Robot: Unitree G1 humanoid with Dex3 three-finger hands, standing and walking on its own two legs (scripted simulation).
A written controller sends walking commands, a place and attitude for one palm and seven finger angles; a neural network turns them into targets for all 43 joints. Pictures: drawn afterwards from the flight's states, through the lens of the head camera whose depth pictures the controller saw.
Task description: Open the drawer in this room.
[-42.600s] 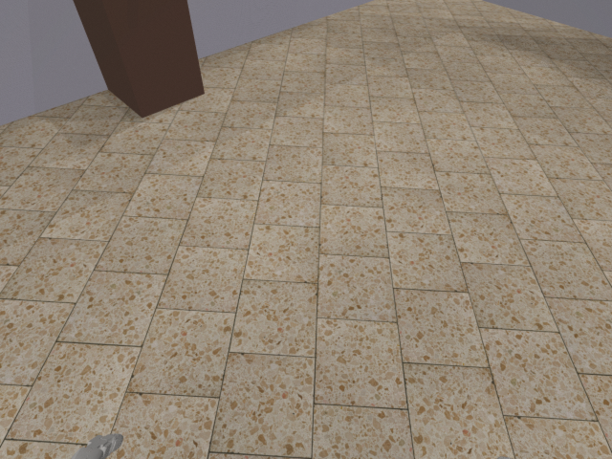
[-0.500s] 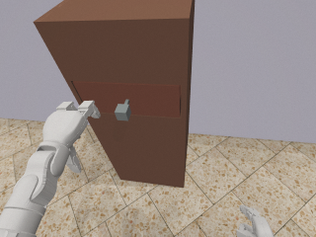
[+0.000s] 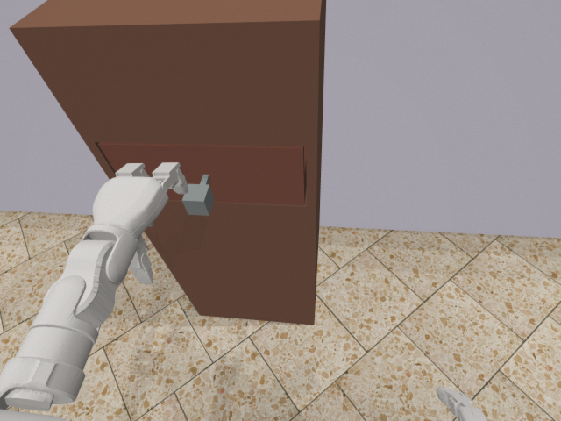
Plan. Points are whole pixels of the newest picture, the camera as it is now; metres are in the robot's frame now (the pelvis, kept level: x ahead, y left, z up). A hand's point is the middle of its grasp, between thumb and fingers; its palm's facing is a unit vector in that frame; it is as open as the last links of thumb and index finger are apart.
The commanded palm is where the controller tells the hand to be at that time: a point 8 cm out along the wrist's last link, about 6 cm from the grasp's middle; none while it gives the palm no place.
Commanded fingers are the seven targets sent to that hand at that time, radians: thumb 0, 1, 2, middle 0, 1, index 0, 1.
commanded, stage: move the hooked fingers above the handle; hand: left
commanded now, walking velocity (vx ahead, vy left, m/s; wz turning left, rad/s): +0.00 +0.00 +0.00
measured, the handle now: (201, 191) +0.50 +0.21 +0.00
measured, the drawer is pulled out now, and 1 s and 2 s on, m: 0.00 0.00 0.00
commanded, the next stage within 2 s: none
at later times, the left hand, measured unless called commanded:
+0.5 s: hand (162, 209) +0.40 +0.23 +0.07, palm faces -0.04 -0.04 -1.00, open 13.8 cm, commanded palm +0.39 +0.23 +0.13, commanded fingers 0.00 -0.50 0.30 -0.30 -1.20 -0.30 -1.20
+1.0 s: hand (180, 188) +0.46 +0.22 +0.05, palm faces -0.06 -0.02 -1.00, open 13.8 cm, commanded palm +0.44 +0.23 +0.12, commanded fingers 0.00 -0.50 0.30 -0.30 -1.20 -0.30 -1.20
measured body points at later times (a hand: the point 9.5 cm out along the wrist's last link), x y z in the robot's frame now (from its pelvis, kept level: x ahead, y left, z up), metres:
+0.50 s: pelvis +0.01 +0.00 -0.01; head +0.05 -0.02 +0.44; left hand +0.39 +0.23 +0.12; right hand +0.16 -0.24 -0.13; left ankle -0.01 +0.12 -0.74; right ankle -0.01 -0.11 -0.74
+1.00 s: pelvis +0.01 +0.00 -0.01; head +0.08 -0.01 +0.43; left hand +0.46 +0.22 +0.10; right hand +0.06 -0.27 -0.15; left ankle -0.01 +0.12 -0.74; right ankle -0.01 -0.11 -0.74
